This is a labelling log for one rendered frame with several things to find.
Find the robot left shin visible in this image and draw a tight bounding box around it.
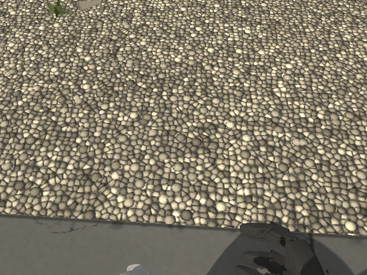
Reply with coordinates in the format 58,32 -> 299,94
127,264 -> 146,272

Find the robot right hand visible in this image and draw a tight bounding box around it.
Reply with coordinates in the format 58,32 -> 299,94
234,221 -> 329,275

